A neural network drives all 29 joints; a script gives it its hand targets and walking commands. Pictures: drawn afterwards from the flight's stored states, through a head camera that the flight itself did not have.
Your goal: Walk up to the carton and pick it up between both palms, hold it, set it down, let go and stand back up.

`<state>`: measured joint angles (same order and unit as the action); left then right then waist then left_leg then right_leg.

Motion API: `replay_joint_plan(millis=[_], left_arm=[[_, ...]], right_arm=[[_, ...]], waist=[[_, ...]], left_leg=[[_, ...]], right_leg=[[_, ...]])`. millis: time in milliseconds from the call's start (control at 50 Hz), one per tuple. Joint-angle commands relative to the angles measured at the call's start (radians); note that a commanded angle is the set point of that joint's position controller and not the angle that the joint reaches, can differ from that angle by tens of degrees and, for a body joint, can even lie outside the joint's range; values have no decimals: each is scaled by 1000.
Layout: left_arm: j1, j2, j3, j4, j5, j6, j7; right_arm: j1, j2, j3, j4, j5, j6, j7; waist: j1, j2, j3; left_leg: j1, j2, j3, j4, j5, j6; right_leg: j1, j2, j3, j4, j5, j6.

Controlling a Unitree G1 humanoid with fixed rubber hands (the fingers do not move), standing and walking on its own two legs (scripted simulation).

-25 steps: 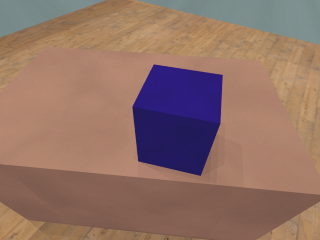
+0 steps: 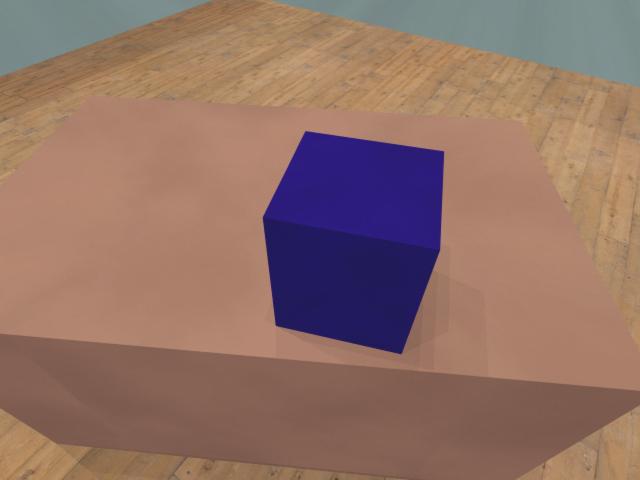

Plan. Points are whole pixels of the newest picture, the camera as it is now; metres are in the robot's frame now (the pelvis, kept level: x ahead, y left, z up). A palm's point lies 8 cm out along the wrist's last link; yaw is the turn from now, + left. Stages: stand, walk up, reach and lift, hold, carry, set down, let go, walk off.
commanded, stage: stand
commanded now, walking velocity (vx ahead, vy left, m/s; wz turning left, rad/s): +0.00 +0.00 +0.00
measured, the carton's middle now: (354, 244) +0.47 -0.04 +0.02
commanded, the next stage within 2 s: none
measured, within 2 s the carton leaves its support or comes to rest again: neither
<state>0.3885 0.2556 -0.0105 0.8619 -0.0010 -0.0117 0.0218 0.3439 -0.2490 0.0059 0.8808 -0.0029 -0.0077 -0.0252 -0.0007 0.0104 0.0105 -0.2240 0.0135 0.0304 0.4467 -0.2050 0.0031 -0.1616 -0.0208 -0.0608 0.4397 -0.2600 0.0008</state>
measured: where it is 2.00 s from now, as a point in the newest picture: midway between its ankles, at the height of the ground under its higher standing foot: outside the picture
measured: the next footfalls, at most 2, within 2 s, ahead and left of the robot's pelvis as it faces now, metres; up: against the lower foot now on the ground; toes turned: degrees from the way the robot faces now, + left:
none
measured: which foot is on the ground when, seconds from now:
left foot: down 0.00-1.00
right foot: down 0.00-1.00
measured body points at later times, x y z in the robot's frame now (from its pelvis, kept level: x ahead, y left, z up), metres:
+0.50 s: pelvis +0.00 +0.00 +0.00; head +0.00 +0.00 +0.45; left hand +0.01 +0.26 -0.14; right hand +0.03 -0.26 -0.14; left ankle +0.02 +0.12 -0.74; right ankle -0.01 -0.12 -0.74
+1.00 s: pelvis +0.00 +0.00 +0.00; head +0.00 +0.00 +0.45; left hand -0.01 +0.25 -0.14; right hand +0.02 -0.25 -0.14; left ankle +0.02 +0.12 -0.74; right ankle -0.01 -0.12 -0.74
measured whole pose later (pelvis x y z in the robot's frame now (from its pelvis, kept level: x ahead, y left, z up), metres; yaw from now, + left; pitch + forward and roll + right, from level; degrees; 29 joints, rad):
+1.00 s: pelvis +0.00 +0.00 +0.00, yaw +1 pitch -1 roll +0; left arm 0.40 0.23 -0.01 0.95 0.00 -0.01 0.03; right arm 0.35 -0.22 0.01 0.95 0.00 -0.01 -0.03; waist 0.00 0.01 0.02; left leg -0.21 0.01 0.02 0.43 -0.20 0.00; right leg -0.15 -0.02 -0.07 0.42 -0.25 0.00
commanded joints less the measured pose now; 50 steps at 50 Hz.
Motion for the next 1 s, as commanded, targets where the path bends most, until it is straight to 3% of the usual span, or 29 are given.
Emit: replay_joint_plan(millis=[0, 220, 280, 360, 400, 480, 600, 700, 760, 860, 880, 980], left_arm=[[58, 113, 28, -27, 0, -8, 6], [59, 113, 27, 0, 1, -9, 8], [65, 105, 26, 3, -1, -9, 8], [62, 105, 25, 10, -3, -8, 9], [69, 100, 24, 15, 2, -8, 10], [59, 97, 26, 17, -2, -8, 9], [68, 98, 24, 36, 1, -7, 10], [73, 97, 24, 49, 0, -4, 12], [73, 86, 24, 48, -1, -6, 11], [62, 90, 24, 57, 2, -9, 15], [66, 86, 25, 57, 1, -8, 14], [81, 73, 22, 68, 0, -5, 13]], right_arm=[[45, -113, -27, -25, 0, -12, -5], [50, -98, -23, -7, -1, -12, -4], [40, -105, -21, -7, 2, -14, -6], [53, -92, -20, 4, -1, -9, -8], [46, -102, -23, 3, 1, -9, -9], [49, -93, -20, 10, 2, -12, -10], [40, -97, -20, 21, 3, -9, -10], [60, -79, -20, 33, 4, -8, -8], [47, -83, -23, 34, 3, -12, -10], [60, -81, -21, 38, 3, -12, -12], [53, -80, -20, 38, 3, -11, -12], [56, -71, -21, 48, 2, -7, -12]], waist=[[-2, -6, 57], [-3, -14, 62], [4, 10, 35], [2, -16, 62], [2, 8, 49], [-2, -24, 63], [5, 18, 64], [-5, -31, 89], [5, -4, 76], [0, -5, 62], [3, 19, 58], [3, -20, 87]], left_leg=[[4, 92, -115, -78, 71, 21], [4, 91, -114, -86, 72, 24], [10, 93, -112, -82, 102, 24], [3, 88, -110, -81, 68, 19], [13, 86, -110, -79, 79, 22], [2, 94, -118, -84, 89, 24], [1, 89, -118, -93, 56, 24], [-21, 88, -122, -106, 30, 23], [-8, 85, -118, -104, 39, 26], [-3, 86, -117, -96, 62, 20], [-7, 86, -113, -96, 59, 20], [-8, 86, -116, -103, 24, 23]], right_leg=[[-58, -90, 103, -91, 49, -20], [-48, -95, 102, -94, 48, -17], [-27, -94, 102, -95, 80, -20], [-56, -91, 101, -110, 41, -22], [-42, -98, 112, -107, 60, -23], [-40, -95, 94, -104, 55, -21], [-35, -95, 106, -112, 27, -18], [-44, -93, 90, -116, 15, -14], [-47, -93, 94, -113, 24, -20], [-31, -97, 96, -108, 36, -21], [-32, -96, 98, -111, 35, -20], [-66, -91, 91, -123, 6, -19]])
